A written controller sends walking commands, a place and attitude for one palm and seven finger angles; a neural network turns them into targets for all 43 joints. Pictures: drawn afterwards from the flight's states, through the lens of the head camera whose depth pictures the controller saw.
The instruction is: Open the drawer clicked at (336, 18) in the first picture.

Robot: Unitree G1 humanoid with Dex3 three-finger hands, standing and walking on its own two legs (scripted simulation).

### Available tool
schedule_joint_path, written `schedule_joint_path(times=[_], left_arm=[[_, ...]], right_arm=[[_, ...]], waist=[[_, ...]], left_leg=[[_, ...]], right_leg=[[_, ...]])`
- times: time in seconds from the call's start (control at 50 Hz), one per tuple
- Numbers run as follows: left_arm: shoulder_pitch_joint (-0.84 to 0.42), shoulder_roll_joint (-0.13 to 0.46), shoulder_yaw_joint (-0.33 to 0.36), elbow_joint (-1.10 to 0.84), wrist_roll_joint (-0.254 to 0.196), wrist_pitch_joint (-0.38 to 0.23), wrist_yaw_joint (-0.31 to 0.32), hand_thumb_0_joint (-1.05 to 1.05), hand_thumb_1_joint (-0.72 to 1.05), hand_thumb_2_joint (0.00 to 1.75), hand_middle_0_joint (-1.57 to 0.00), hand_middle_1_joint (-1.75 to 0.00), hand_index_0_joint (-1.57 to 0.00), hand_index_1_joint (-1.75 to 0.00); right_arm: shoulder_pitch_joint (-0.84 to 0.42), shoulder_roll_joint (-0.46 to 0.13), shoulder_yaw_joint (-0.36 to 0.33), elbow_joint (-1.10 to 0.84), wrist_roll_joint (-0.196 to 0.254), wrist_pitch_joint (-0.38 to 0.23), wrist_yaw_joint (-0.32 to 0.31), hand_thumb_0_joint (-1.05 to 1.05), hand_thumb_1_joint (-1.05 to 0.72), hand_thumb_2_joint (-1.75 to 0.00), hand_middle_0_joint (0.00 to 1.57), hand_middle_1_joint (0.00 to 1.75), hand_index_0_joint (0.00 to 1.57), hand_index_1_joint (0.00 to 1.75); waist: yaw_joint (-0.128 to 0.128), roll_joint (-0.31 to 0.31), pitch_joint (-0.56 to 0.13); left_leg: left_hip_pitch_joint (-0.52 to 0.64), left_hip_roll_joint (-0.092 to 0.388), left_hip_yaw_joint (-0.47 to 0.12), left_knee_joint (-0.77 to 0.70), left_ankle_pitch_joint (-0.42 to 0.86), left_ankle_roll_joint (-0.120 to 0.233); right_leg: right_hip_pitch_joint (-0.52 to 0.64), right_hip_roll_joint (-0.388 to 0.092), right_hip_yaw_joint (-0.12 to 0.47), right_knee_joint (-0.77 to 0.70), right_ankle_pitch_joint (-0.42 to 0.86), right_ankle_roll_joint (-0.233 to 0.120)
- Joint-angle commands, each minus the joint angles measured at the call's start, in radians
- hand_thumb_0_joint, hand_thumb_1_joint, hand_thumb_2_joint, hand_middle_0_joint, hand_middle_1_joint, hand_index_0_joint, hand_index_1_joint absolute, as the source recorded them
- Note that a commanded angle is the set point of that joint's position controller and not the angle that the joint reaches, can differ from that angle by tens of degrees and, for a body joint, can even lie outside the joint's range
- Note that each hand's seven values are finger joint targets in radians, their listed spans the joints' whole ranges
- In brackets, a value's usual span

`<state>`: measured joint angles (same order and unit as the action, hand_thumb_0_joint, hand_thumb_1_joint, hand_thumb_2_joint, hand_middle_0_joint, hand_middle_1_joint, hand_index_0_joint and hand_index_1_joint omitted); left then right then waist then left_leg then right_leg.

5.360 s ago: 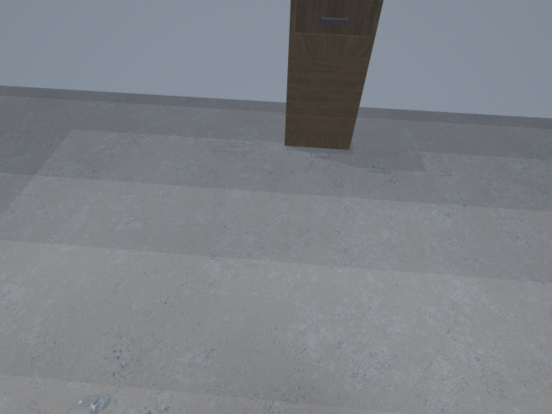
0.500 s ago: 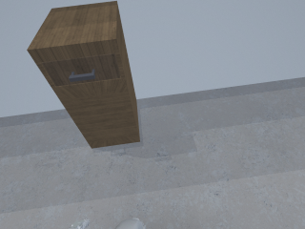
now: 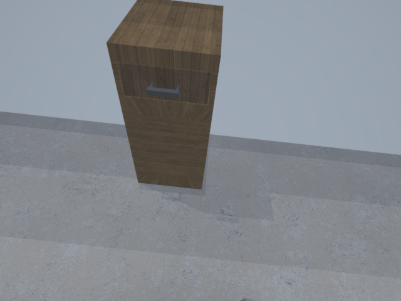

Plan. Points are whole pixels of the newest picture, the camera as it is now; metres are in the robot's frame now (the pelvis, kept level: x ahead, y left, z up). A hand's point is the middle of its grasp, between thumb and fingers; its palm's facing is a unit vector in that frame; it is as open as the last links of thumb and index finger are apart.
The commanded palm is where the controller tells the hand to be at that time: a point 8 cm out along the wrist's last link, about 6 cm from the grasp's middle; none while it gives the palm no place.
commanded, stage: take the last steps up to it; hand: left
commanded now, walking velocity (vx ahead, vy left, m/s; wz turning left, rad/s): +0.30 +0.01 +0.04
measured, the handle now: (163, 89) +0.80 +0.20 -0.07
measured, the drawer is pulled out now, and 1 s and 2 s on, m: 0.00 0.00 0.00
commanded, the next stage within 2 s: come to a stop and stand still in 0.66 s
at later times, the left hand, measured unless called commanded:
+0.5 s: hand (147, 265) +0.22 +0.14 -0.16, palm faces +0.07 -0.97 -0.21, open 7.2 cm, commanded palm none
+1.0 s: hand (127, 266) +0.22 +0.19 -0.19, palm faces +0.07 -0.99 -0.15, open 7.3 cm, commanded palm none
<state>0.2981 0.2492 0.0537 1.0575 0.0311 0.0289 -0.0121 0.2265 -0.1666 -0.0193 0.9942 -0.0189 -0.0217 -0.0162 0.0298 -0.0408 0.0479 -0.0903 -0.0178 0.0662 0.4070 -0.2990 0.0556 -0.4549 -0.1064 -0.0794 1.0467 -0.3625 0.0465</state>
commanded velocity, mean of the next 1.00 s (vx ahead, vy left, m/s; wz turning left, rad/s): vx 0.10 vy -0.03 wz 0.02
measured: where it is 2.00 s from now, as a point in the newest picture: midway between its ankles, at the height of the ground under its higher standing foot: outside the picture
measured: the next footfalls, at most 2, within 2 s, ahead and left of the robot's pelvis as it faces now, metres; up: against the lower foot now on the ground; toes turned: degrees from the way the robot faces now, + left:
right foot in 0.32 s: +0.21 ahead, -0.13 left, +0.00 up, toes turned -7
left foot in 0.78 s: +0.33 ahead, +0.12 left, +0.00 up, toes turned +9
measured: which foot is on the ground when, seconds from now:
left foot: down 0.00-0.34, up 0.36-0.76, down 0.78-1.00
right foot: up 0.00-0.30, down 0.32-0.80, up 0.82-1.00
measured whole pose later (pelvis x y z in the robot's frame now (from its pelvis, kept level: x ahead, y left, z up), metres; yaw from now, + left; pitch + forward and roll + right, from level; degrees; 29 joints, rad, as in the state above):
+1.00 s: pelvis +0.25 +0.02 +0.00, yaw +0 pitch -2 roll -1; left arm 0.30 0.17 0.04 1.10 0.02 0.04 0.02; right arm 0.12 -0.13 -0.02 1.02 -0.01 -0.01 -0.05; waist 0.03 -0.05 0.07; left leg -0.25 0.04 0.16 0.46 -0.18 0.06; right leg -0.39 -0.05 -0.04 0.97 -0.46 0.04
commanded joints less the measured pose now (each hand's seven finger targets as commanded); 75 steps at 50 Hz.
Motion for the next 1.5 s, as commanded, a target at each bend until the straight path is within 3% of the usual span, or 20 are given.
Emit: schedule_joint_path(times=[0.0,0.2,0.24,0.28,0.3,0.32,0.34,0.38,0.46,0.7,0.74,0.76,0.78,0.94,1.18,1.24,1.28,1.32,1.38,1.48], left_arm=[[-0.064,0.029,-0.004,-0.076,-0.004,-0.032,0.000,0.00,0.90,0.90,-0.20,-0.30,-0.20,-0.30],[-0.244,-0.020,-0.009,-0.124,-0.013,-0.049,-0.006,0.00,0.90,0.90,-0.20,-0.30,-0.20,-0.30],[-0.204,-0.020,-0.001,-0.117,-0.013,-0.057,-0.007,0.00,0.90,0.90,-0.20,-0.30,-0.20,-0.30],[-0.004,0.018,0.014,-0.056,-0.008,-0.074,-0.003,0.00,0.90,0.90,-0.20,-0.30,-0.20,-0.30],[0.146,0.089,0.032,-0.013,-0.003,-0.089,0.008,0.00,0.90,0.90,-0.20,-0.30,-0.20,-0.30],[0.255,0.179,0.052,0.009,-0.008,-0.092,0.021,0.00,0.90,0.90,-0.20,-0.30,-0.20,-0.30],[0.230,0.190,0.055,0.009,-0.025,-0.088,0.022,0.00,0.90,0.90,-0.20,-0.30,-0.20,-0.30],[0.047,0.089,0.032,-0.040,-0.021,-0.083,0.030,0.00,0.90,0.90,-0.20,-0.30,-0.20,-0.30],[-0.017,-0.009,0.001,-0.040,-0.012,-0.102,0.034,0.00,0.90,0.90,-0.20,-0.30,-0.20,-0.30],[0.077,0.054,0.014,0.025,-0.008,-0.091,0.033,0.00,0.90,0.90,-0.20,-0.30,-0.20,-0.30],[0.071,0.019,0.007,0.023,-0.010,-0.074,0.032,0.00,0.90,0.90,-0.20,-0.30,-0.20,-0.30],[0.105,-0.042,-0.007,0.012,-0.017,-0.070,0.031,0.00,0.90,0.90,-0.20,-0.30,-0.20,-0.30],[0.122,-0.062,-0.017,0.010,-0.019,-0.066,0.037,0.00,0.90,0.90,-0.20,-0.30,-0.20,-0.30],[0.101,-0.009,0.008,0.012,-0.009,0.021,0.042,0.00,0.90,0.90,-0.20,-0.30,-0.20,-0.30],[-0.022,-0.026,0.006,-0.084,-0.012,0.017,0.034,0.00,0.90,0.90,-0.20,-0.30,-0.20,-0.30],[0.053,-0.001,0.002,-0.050,-0.009,-0.004,0.038,0.00,0.90,0.90,-0.20,-0.30,-0.20,-0.30],[-0.017,0.114,0.009,-0.072,-0.004,-0.024,0.045,0.00,0.90,0.90,-0.20,-0.30,-0.20,-0.30],[-0.072,0.108,0.011,-0.083,-0.005,-0.025,0.049,0.00,0.90,0.90,-0.20,-0.30,-0.20,-0.30],[-0.135,0.055,0.001,-0.087,-0.012,-0.026,0.047,0.00,0.90,0.90,-0.20,-0.30,-0.20,-0.30],[-0.051,0.031,-0.002,-0.038,-0.018,-0.035,0.049,0.00,0.90,0.90,-0.20,-0.30,-0.20,-0.30]], right_arm=[[0.133,-0.152,-0.035,0.020,0.008,-0.031,-0.010,0.00,-0.90,-0.90,0.20,0.30,0.20,0.30],[0.248,-0.142,-0.038,0.110,-0.007,-0.038,-0.020,0.00,-0.90,-0.90,0.20,0.30,0.20,0.30],[0.242,-0.139,-0.037,0.118,-0.010,-0.037,-0.020,0.00,-0.90,-0.90,0.20,0.30,0.20,0.30],[0.234,-0.134,-0.034,0.126,0.002,-0.041,-0.018,0.00,-0.90,-0.90,0.20,0.30,0.20,0.30],[0.240,-0.108,-0.031,0.113,0.013,-0.049,-0.010,0.00,-0.90,-0.90,0.20,0.30,0.20,0.30],[0.265,-0.063,-0.026,0.079,0.018,-0.053,-0.005,0.00,-0.90,-0.90,0.20,0.30,0.20,0.30],[0.205,-0.099,-0.034,0.075,0.017,-0.039,-0.004,0.00,-0.90,-0.90,0.20,0.30,0.20,0.30],[0.120,-0.065,-0.041,0.056,0.004,-0.026,0.008,0.00,-0.90,-0.90,0.20,0.30,0.20,0.30],[0.215,-0.009,-0.035,0.093,-0.010,0.008,0.018,0.00,-0.90,-0.90,0.20,0.30,0.20,0.30],[-0.007,-0.041,-0.028,0.008,0.000,-0.018,0.034,0.00,-0.90,-0.90,0.20,0.30,0.20,0.30],[0.141,-0.102,-0.037,0.051,-0.004,-0.032,0.023,0.00,-0.90,-0.90,0.20,0.30,0.20,0.30],[0.213,-0.180,-0.049,0.065,-0.014,-0.035,0.010,0.00,-0.90,-0.90,0.20,0.30,0.20,0.30],[0.211,-0.208,-0.045,0.061,-0.007,-0.019,0.000,0.00,-0.90,-0.90,0.20,0.30,0.20,0.30],[0.022,-0.173,-0.047,0.028,0.006,0.019,-0.048,0.00,-0.90,-0.90,0.20,0.30,0.20,0.30],[0.001,-0.179,-0.073,0.008,-0.010,0.037,-0.016,0.00,-0.90,-0.90,0.20,0.30,0.20,0.30],[0.015,-0.155,-0.070,0.012,0.001,0.041,-0.006,0.00,-0.90,-0.90,0.20,0.30,0.20,0.30],[0.035,-0.041,-0.043,-0.009,0.013,0.045,0.006,0.00,-0.90,-0.90,0.20,0.30,0.20,0.30],[-0.022,-0.064,-0.043,-0.022,0.001,0.067,0.004,0.00,-0.90,-0.90,0.20,0.30,0.20,0.30],[0.079,-0.054,-0.037,0.052,0.004,0.059,0.002,0.00,-0.90,-0.90,0.20,0.30,0.20,0.30],[0.083,-0.033,-0.022,0.075,0.006,0.045,-0.014,0.00,-0.90,-0.90,0.20,0.30,0.20,0.30]], waist=[[-0.040,0.144,0.044],[-0.076,0.152,0.102],[-0.052,0.136,0.092],[0.042,0.068,-0.011],[0.096,-0.048,-0.116],[0.100,-0.242,-0.201],[0.103,-0.165,-0.178],[0.035,-0.007,0.023],[-0.057,-0.078,0.018],[-0.016,-0.097,0.019],[-0.079,0.071,-0.033],[-0.089,0.259,-0.089],[-0.072,0.294,-0.097],[-0.031,0.121,-0.073],[-0.050,0.264,-0.072],[-0.013,0.136,-0.081],[-0.046,-0.171,-0.029],[-0.026,-0.262,0.017],[-0.063,-0.132,0.016],[-0.030,-0.084,-0.007]], left_leg=[[0.083,0.255,-0.205,-0.218,0.292,0.133],[0.085,0.284,-0.189,-0.169,0.397,0.127],[0.043,0.266,-0.175,-0.120,0.428,0.116],[-0.042,0.195,-0.102,0.123,0.526,0.064],[-0.216,0.131,-0.040,0.367,0.393,0.020],[-0.440,-0.004,0.020,0.680,-0.211,-0.024],[-0.446,0.039,-0.084,0.825,-0.269,-0.009],[-0.503,0.116,-0.105,0.872,-0.102,-0.010],[-0.386,0.143,-0.053,0.699,0.025,-0.061],[-0.209,0.092,0.042,0.152,0.093,-0.077],[0.047,0.119,-0.002,0.014,0.175,-0.058],[0.159,0.317,-0.224,-0.029,0.371,0.016],[0.093,0.433,-0.324,-0.097,0.505,0.090],[-0.045,0.401,-0.138,-0.096,0.760,0.120],[-0.119,0.332,-0.151,-0.134,0.182,0.098],[-0.203,0.245,-0.096,-0.032,0.086,0.019],[-0.311,0.087,0.021,0.159,-0.120,-0.081],[-0.270,0.083,-0.053,0.317,-0.174,-0.064],[-0.257,0.073,-0.052,0.387,-0.085,-0.065],[-0.200,0.081,-0.044,0.184,-0.068,-0.077]], right_leg=[[-0.175,-0.016,0.024,-0.006,0.070,0.013],[-0.079,0.010,-0.011,-0.332,0.067,-0.024],[0.037,0.047,-0.035,-0.412,0.074,-0.048],[0.350,0.075,-0.043,-0.551,0.178,-0.075],[0.599,-0.085,0.142,-0.584,0.178,-0.140],[0.748,-0.360,0.528,-0.710,0.301,-0.254],[0.602,-0.381,0.591,-0.792,0.116,-0.286],[0.326,-0.312,0.461,-0.867,-0.122,-0.249],[0.180,-0.181,0.143,-0.886,0.158,-0.176],[0.268,-0.162,0.084,-0.755,0.309,-0.161],[0.150,-0.073,0.014,-0.545,0.173,-0.114],[0.023,0.035,-0.066,-0.342,-0.022,-0.063],[0.030,0.063,-0.038,-0.209,-0.263,-0.042],[0.026,0.036,0.088,0.024,-0.087,-0.002],[0.134,0.057,0.024,-0.316,-0.085,-0.022],[0.321,0.063,0.005,-0.651,0.137,-0.025],[0.259,-0.200,0.292,-0.825,0.148,-0.127],[0.094,-0.199,0.320,-0.876,0.040,-0.185],[0.161,-0.115,0.179,-0.804,0.168,-0.180],[0.263,-0.114,0.185,-0.741,0.350,-0.194]])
